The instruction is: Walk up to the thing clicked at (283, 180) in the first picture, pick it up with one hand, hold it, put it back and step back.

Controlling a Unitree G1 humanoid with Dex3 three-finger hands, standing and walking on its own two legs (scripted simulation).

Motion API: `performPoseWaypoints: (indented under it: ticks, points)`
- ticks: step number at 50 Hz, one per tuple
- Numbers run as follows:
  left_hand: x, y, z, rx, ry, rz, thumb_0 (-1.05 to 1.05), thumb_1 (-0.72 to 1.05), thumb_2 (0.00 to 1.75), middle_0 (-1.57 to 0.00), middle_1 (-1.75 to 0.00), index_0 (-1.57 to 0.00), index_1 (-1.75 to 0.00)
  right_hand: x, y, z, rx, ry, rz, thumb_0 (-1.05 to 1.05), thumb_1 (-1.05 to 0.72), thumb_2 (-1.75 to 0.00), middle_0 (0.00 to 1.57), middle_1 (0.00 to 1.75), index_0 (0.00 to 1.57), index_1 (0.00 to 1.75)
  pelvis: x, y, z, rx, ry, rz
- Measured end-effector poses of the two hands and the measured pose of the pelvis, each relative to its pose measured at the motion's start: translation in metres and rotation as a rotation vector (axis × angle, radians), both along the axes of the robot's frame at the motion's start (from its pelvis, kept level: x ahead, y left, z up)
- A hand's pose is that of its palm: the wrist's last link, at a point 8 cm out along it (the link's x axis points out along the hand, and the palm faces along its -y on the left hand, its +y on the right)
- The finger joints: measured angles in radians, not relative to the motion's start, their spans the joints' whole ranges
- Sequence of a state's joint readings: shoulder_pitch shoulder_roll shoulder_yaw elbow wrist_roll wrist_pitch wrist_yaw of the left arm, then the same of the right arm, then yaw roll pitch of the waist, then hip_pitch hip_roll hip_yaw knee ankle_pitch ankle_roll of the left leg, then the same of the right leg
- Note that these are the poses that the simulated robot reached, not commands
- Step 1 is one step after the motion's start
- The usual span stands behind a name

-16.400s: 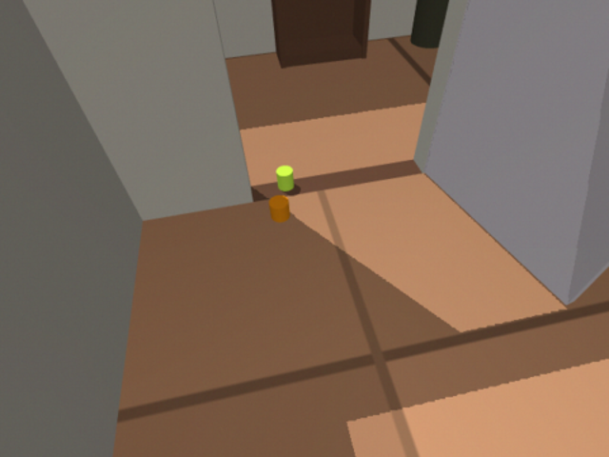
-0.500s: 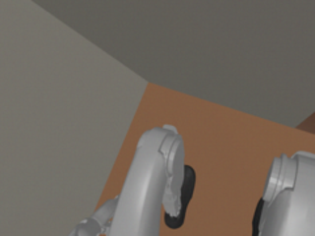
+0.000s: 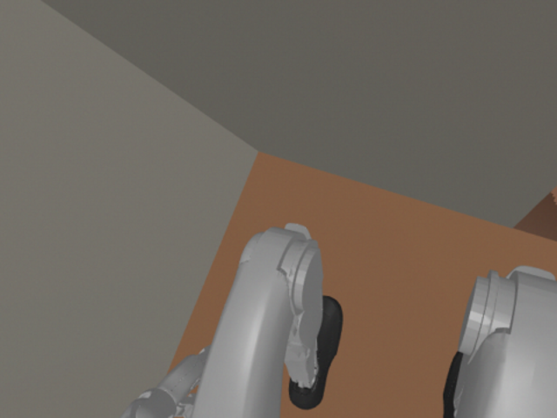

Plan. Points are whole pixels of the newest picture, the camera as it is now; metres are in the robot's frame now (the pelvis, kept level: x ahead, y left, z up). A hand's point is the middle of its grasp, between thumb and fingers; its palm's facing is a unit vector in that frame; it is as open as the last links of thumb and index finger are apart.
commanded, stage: close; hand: right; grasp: from above
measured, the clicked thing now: out of the picture +0.40 -0.40 -0.24
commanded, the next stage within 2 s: settle in 0.16 s
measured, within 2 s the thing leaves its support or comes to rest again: leaves its support in 0.68 s
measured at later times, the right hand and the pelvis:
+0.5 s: hand out of the picture +0.39 -0.40 -0.20, palm faces -0.46 +0.17 -0.87, open 11.4 cm; pelvis +0.00 +0.00 +0.00, yaw +0 degrees
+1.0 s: hand out of the picture +0.38 -0.41 -0.12, palm faces -0.47 +0.11 -0.88, open 10.7 cm; pelvis +0.00 +0.00 +0.04, yaw -4 degrees
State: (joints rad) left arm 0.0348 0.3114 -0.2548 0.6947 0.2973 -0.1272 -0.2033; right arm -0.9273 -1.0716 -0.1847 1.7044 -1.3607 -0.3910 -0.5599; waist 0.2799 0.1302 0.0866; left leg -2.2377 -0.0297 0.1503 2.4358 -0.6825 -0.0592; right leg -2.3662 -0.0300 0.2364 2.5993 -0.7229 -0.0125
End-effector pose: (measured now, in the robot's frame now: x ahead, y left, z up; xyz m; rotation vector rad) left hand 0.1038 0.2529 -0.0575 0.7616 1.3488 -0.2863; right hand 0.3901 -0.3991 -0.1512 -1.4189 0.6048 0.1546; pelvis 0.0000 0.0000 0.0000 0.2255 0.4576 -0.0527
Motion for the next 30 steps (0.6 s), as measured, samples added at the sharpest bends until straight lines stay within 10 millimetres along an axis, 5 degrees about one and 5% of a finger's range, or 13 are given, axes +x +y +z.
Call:
performPoseWaypoints:
  ticks: [30]
  points:
    - [-0.0048,0.001,-0.0023,-0.012,0.019,0.04,0.0,0.91,0.9,-0.2,-0.3,-0.2,-0.3,0.0019,-0.0021,0.0061,-0.005,0.004,-0.004,0.0,0.22,-0.92,0.56,0.88,0.44,0.94,0.0029,0.0014,0.0028,-0.003,0.022,-0.007]
